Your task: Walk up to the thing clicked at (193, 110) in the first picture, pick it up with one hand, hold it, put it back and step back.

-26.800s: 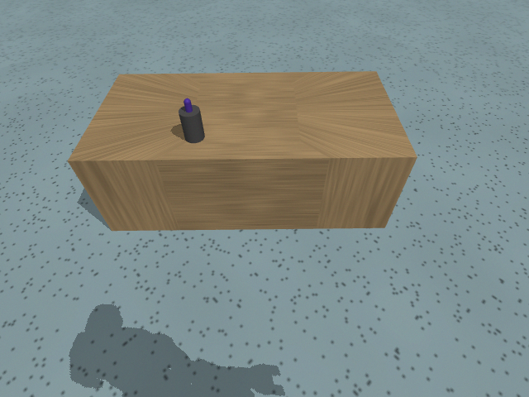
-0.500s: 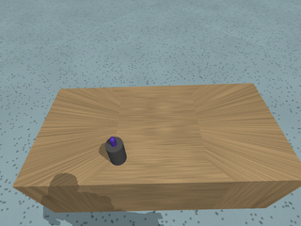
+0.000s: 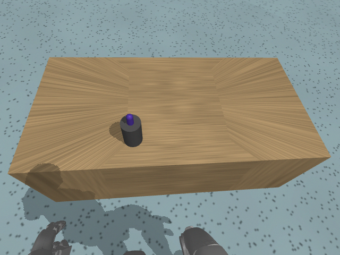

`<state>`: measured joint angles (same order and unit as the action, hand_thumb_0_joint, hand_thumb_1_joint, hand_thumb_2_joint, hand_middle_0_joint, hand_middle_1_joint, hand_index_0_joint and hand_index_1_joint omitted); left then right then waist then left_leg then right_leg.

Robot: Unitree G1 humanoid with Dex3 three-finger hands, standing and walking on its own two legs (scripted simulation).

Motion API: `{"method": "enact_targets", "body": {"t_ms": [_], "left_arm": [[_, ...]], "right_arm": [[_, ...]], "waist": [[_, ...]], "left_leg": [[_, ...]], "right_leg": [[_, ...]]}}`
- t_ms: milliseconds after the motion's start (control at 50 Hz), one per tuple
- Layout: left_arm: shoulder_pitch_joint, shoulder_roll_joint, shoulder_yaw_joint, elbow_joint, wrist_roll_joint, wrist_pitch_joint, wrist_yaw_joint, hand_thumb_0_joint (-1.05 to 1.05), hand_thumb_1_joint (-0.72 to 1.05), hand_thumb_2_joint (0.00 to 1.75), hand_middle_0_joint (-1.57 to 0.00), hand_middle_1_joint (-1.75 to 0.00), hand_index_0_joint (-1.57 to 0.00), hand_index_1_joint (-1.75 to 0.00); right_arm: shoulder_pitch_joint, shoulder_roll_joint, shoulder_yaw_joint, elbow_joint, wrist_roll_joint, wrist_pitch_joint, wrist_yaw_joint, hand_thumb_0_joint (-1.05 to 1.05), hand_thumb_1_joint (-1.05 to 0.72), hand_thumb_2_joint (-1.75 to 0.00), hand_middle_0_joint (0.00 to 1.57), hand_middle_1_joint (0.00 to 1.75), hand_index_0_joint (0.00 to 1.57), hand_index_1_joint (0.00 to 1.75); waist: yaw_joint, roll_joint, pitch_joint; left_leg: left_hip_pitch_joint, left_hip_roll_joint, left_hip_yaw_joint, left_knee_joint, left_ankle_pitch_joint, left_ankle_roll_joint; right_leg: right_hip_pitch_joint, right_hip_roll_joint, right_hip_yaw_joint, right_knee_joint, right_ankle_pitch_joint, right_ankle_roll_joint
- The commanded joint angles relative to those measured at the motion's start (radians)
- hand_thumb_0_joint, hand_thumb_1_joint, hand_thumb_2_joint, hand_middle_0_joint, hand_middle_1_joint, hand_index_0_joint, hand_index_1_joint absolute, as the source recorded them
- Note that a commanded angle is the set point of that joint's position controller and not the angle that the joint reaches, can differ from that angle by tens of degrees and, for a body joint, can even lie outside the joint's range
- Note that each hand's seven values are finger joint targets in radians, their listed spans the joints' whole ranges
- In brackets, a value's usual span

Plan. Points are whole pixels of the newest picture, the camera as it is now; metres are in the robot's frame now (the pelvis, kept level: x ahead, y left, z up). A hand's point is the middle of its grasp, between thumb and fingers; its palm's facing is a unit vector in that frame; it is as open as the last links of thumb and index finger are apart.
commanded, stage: step back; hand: left
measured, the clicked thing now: (131, 128) +0.56 +0.15 -0.23
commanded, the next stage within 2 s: none
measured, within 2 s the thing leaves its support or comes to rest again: neither
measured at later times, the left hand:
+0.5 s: hand out of the picture +0.02 +0.24 -0.13, palm faces -0.06 -0.91 -0.41, open 7.4 cm
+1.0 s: hand out of the picture -0.17 +0.25 -0.17, palm faces -0.11 -0.91 -0.40, open 7.4 cm
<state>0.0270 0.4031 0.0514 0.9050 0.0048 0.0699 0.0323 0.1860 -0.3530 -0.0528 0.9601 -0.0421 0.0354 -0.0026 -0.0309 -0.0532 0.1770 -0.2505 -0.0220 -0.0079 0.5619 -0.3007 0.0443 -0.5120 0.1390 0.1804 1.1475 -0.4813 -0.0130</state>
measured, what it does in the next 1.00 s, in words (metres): walks backwards: right foot, then left foot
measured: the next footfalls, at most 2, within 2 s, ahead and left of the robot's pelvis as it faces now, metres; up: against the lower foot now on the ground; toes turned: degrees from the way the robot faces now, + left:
right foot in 0.24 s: -0.03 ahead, -0.12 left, +0.00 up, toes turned +0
left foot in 0.60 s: -0.13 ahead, +0.11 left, +0.00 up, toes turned -4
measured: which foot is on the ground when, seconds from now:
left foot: down 0.00-0.28, up 0.30-0.58, down 0.60-1.00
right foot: up 0.00-0.22, down 0.24-0.64, up 0.66-1.00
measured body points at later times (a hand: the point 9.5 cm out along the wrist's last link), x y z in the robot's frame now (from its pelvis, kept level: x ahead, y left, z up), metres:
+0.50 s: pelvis -0.11 -0.01 +0.00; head -0.05 -0.03 +0.44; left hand +0.02 +0.29 -0.11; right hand -0.02 -0.33 -0.13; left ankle -0.16 +0.14 -0.66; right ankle -0.07 -0.12 -0.73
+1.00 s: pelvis -0.27 -0.03 -0.01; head -0.20 -0.02 +0.43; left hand -0.16 +0.30 -0.14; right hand -0.15 -0.35 -0.11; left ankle -0.17 +0.11 -0.73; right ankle -0.32 -0.16 -0.73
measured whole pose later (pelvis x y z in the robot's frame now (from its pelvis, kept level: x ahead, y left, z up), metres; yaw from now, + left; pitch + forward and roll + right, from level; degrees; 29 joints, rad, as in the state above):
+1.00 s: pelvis -0.27 -0.03 -0.01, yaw -7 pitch -2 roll +0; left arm 0.20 0.41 0.09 0.84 0.03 0.07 0.00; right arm 0.09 -0.39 -0.05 0.78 -0.03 0.02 -0.01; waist 0.04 -0.03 0.19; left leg -0.39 0.07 0.02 0.64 -0.21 -0.02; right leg -0.26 0.01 0.10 0.75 -0.44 0.02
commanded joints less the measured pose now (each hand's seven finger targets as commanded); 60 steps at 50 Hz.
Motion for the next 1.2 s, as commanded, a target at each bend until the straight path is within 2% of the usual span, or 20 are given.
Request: {"method": "enact_targets", "body": {"t_ms": [0,80,220,260,280,300,380,500,560,600,640,720,880,960,1000,1020,1040,1060,1120,1180], "left_arm": [[0.063,0.161,0.059,-0.085,0.013,-0.026,0.002,0.0,0.9,0.9,-0.2,-0.3,-0.2,-0.3],[0.044,0.154,0.061,-0.123,0.015,-0.035,-0.004,0.0,0.9,0.9,-0.2,-0.3,-0.2,-0.3],[0.204,0.14,0.077,-0.069,0.027,-0.048,-0.018,0.0,0.9,0.9,-0.2,-0.3,-0.2,-0.3],[0.186,0.24,0.101,-0.094,0.038,-0.057,-0.019,0.0,0.9,0.9,-0.2,-0.3,-0.2,-0.3],[0.117,0.308,0.11,-0.122,0.029,-0.052,-0.021,0.0,0.9,0.9,-0.2,-0.3,-0.2,-0.3],[0.078,0.297,0.111,-0.153,0.034,-0.057,-0.02,0.0,0.9,0.9,-0.2,-0.3,-0.2,-0.3],[0.024,0.19,0.09,-0.184,0.028,-0.052,-0.009,0.0,0.9,0.9,-0.2,-0.3,-0.2,-0.3],[0.14,0.178,0.085,-0.203,0.037,-0.034,-0.006,0.0,0.9,0.9,-0.2,-0.3,-0.2,-0.3],[0.107,0.2,0.078,-0.218,0.016,-0.013,-0.016,0.0,0.9,0.9,-0.2,-0.3,-0.2,-0.3],[0.128,0.145,0.064,-0.233,0.01,-0.005,-0.023,0.0,0.9,0.9,-0.2,-0.3,-0.2,-0.3],[0.045,0.176,0.089,-0.237,0.029,-0.01,-0.001,0.0,0.9,0.9,-0.2,-0.3,-0.2,-0.3],[0.165,0.171,0.096,-0.171,0.008,-0.008,-0.018,0.0,0.9,0.9,-0.2,-0.3,-0.2,-0.3],[0.141,0.153,0.088,-0.188,0.022,-0.024,-0.026,0.0,0.9,0.9,-0.2,-0.3,-0.2,-0.3],[0.26,0.143,0.085,-0.118,0.023,-0.037,-0.033,0.0,0.9,0.9,-0.2,-0.3,-0.2,-0.3],[0.307,0.185,0.098,-0.089,0.037,-0.044,-0.032,0.0,0.9,0.9,-0.2,-0.3,-0.2,-0.3],[0.307,0.267,0.121,-0.105,0.047,-0.047,-0.034,0.0,0.9,0.9,-0.2,-0.3,-0.2,-0.3],[0.202,0.36,0.134,-0.151,0.043,-0.039,-0.035,0.0,0.9,0.9,-0.2,-0.3,-0.2,-0.3],[0.113,0.373,0.136,-0.186,0.04,-0.044,-0.027,0.0,0.9,0.9,-0.2,-0.3,-0.2,-0.3],[0.032,0.223,0.095,-0.199,0.037,-0.05,-0.016,0.0,0.9,0.9,-0.2,-0.3,-0.2,-0.3],[0.11,0.2,0.096,-0.194,0.041,-0.044,-0.01,0.0,0.9,0.9,-0.2,-0.3,-0.2,-0.3]], "right_arm": [[-0.017,-0.242,-0.067,-0.106,0.018,-0.039,-0.041,0.0,-0.9,-0.9,0.2,0.3,0.2,0.3],[0.028,-0.271,-0.074,-0.12,0.021,-0.035,-0.044,0.0,-0.9,-0.9,0.2,0.3,0.2,0.3],[-0.073,-0.278,-0.07,-0.164,0.033,-0.017,-0.026,0.0,-0.9,-0.9,0.2,0.3,0.2,0.3],[-0.086,-0.229,-0.051,-0.184,0.049,-0.017,-0.021,0.0,-0.9,-0.9,0.2,0.3,0.2,0.3],[-0.109,-0.207,-0.053,-0.179,0.047,-0.008,-0.032,0.0,-0.9,-0.9,0.2,0.3,0.2,0.3],[-0.079,-0.228,-0.061,-0.165,0.04,-0.002,-0.036,0.0,-0.9,-0.9,0.2,0.3,0.2,0.3],[-0.008,-0.22,-0.044,-0.12,0.045,-0.01,-0.031,0.0,-0.9,-0.9,0.2,0.3,0.2,0.3],[-0.005,-0.2,-0.033,-0.158,0.037,-0.03,-0.038,0.0,-0.9,-0.9,0.2,0.3,0.2,0.3],[0.068,-0.197,-0.048,-0.124,0.023,-0.042,-0.035,0.0,-0.9,-0.9,0.2,0.3,0.2,0.3],[0.043,-0.292,-0.078,-0.139,-0.003,-0.045,-0.032,0.0,-0.9,-0.9,0.2,0.3,0.2,0.3],[-0.011,-0.411,-0.102,-0.172,0.003,-0.045,-0.023,0.0,-0.9,-0.9,0.2,0.3,0.2,0.3],[-0.135,-0.265,-0.061,-0.198,0.0,-0.054,-0.032,0.0,-0.9,-0.9,0.2,0.3,0.2,0.3],[0.01,-0.283,-0.082,-0.211,0.011,-0.043,-0.035,0.0,-0.9,-0.9,0.2,0.3,0.2,0.3],[-0.072,-0.309,-0.081,-0.241,0.015,-0.018,-0.027,0.0,-0.9,-0.9,0.2,0.3,0.2,0.3],[-0.085,-0.273,-0.065,-0.248,0.028,-0.005,-0.023,0.0,-0.9,-0.9,0.2,0.3,0.2,0.3],[-0.089,-0.224,-0.053,-0.266,0.035,-0.005,-0.022,0.0,-0.9,-0.9,0.2,0.3,0.2,0.3],[-0.116,-0.213,-0.06,-0.274,0.037,-0.003,-0.042,0.0,-0.9,-0.9,0.2,0.3,0.2,0.3],[-0.104,-0.261,-0.081,-0.255,0.038,-0.002,-0.05,0.0,-0.9,-0.9,0.2,0.3,0.2,0.3],[-0.015,-0.243,-0.055,-0.184,0.05,-0.009,-0.036,0.0,-0.9,-0.9,0.2,0.3,0.2,0.3],[-0.001,-0.215,-0.038,-0.185,0.042,-0.023,-0.044,0.0,-0.9,-0.9,0.2,0.3,0.2,0.3]], "waist": [[0.026,0.161,-0.225],[-0.017,0.164,-0.234],[0.058,0.149,-0.276],[0.059,-0.086,-0.254],[0.084,-0.254,-0.184],[0.069,-0.213,-0.127],[0.028,-0.097,-0.136],[0.078,-0.146,-0.264],[0.029,-0.136,-0.285],[0.042,0.099,-0.271],[-0.02,0.28,-0.185],[0.093,0.174,-0.139],[-0.004,0.229,-0.233],[0.048,0.262,-0.291],[0.071,0.168,-0.278],[0.08,-0.065,-0.24],[0.105,-0.241,-0.189],[0.082,-0.257,-0.112],[0.011,-0.11,-0.108],[0.061,-0.13,-0.158]], "left_leg": [[0.322,0.237,-0.212,-0.067,0.734,0.109],[0.35,0.293,-0.234,-0.045,0.713,0.195],[0.092,0.235,-0.169,0.03,0.38,0.11],[-0.15,0.063,-0.078,0.201,0.081,0.002],[-0.138,-0.068,-0.018,0.445,-0.312,-0.034],[-0.1,-0.05,-0.112,0.588,-0.355,-0.045],[-0.169,-0.106,-0.133,0.64,-0.217,-0.054],[-0.186,-0.02,-0.042,0.169,-0.225,-0.066],[-0.006,-0.014,0.013,-0.203,0.074,-0.047],[0.182,0.213,-0.304,-0.221,0.251,0.036],[-0.026,0.487,-0.543,-0.255,0.354,0.262],[0.026,0.247,-0.184,-0.176,0.476,0.136],[0.242,0.288,-0.19,-0.072,0.544,0.2],[0.1,0.244,-0.135,0.017,0.403,0.144],[-0.081,0.176,-0.124,0.079,0.206,0.062],[-0.271,0.024,-0.095,0.238,-0.042,-0.006],[-0.244,-0.074,-0.072,0.481,-0.322,-0.046],[-0.178,-0.018,-0.149,0.628,-0.333,-0.046],[-0.219,-0.097,-0.144,0.663,-0.177,-0.044],[-0.254,-0.093,-0.107,0.559,-0.187,-0.065]], "right_leg": [[-0.069,-0.032,0.01,-0.017,0.027,0.028],[-0.01,-0.073,-0.034,-0.208,-0.026,0.041],[0.345,-0.11,-0.134,-0.708,0.281,-0.019],[0.413,-0.317,0.187,-0.729,0.485,-0.138],[0.21,-0.506,0.363,-0.82,0.523,-0.305],[0.108,-0.526,0.396,-0.825,0.534,-0.321],[0.219,-0.325,0.074,-0.734,0.639,-0.199],[0.546,-0.334,0.073,-0.631,0.745,-0.193],[0.477,-0.293,0.036,-0.524,0.66,-0.129],[0.134,-0.159,-0.036,-0.393,0.275,-0.035],[0.054,-0.042,0.005,-0.042,-0.178,0.013],[0.0,-0.008,0.047,0.15,0.021,0.001],[0.049,-0.091,-0.052,-0.217,-0.04,0.059],[0.294,-0.116,-0.165,-0.637,0.153,0.019],[0.419,-0.135,-0.104,-0.727,0.277,-0.018],[0.418,-0.319,0.193,-0.76,0.263,-0.085],[0.165,-0.522,0.359,-0.848,0.249,-0.266],[-0.024,-0.573,0.428,-0.892,0.218,-0.301],[0.133,-0.351,0.051,-0.724,0.513,-0.183],[0.297,-0.317,0.008,-0.661,0.611,-0.176]]}}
